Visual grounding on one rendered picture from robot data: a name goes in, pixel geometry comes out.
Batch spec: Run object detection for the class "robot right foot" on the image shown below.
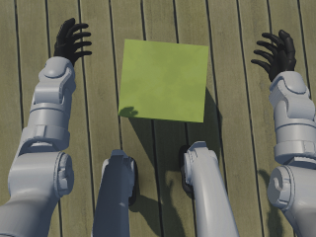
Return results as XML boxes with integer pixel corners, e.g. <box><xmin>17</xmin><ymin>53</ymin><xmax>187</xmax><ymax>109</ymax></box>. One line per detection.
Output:
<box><xmin>178</xmin><ymin>144</ymin><xmax>194</xmax><ymax>194</ymax></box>

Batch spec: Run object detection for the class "robot left hand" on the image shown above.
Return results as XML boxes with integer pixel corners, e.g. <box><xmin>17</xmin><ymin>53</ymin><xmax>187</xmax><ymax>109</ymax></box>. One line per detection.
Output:
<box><xmin>53</xmin><ymin>18</ymin><xmax>92</xmax><ymax>67</ymax></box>

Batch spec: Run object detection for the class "right robot forearm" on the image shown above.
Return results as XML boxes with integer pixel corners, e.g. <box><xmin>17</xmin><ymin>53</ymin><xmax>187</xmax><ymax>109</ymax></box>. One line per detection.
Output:
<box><xmin>269</xmin><ymin>71</ymin><xmax>316</xmax><ymax>170</ymax></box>

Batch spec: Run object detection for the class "carton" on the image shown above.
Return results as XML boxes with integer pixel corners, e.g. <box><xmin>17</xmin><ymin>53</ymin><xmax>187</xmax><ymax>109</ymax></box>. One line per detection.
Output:
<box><xmin>118</xmin><ymin>39</ymin><xmax>209</xmax><ymax>123</ymax></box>

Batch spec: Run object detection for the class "robot right hand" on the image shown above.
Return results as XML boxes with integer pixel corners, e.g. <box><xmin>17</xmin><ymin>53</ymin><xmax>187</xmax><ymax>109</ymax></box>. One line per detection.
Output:
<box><xmin>251</xmin><ymin>30</ymin><xmax>296</xmax><ymax>82</ymax></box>

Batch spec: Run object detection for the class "robot right upper arm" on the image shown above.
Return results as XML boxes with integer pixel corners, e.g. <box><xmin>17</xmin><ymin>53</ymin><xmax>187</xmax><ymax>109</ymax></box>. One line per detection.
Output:
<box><xmin>267</xmin><ymin>165</ymin><xmax>316</xmax><ymax>237</ymax></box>

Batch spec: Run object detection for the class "robot left upper arm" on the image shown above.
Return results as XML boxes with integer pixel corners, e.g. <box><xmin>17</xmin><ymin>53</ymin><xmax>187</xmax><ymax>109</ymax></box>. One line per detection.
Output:
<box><xmin>0</xmin><ymin>151</ymin><xmax>75</xmax><ymax>237</ymax></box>

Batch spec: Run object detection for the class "robot left thigh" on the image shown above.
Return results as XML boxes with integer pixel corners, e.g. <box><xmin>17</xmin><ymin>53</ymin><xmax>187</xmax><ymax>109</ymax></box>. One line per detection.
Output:
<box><xmin>91</xmin><ymin>155</ymin><xmax>135</xmax><ymax>237</ymax></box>

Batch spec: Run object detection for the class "left robot forearm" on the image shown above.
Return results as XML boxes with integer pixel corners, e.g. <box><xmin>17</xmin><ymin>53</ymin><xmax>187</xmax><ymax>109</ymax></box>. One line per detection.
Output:
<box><xmin>7</xmin><ymin>56</ymin><xmax>76</xmax><ymax>196</ymax></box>

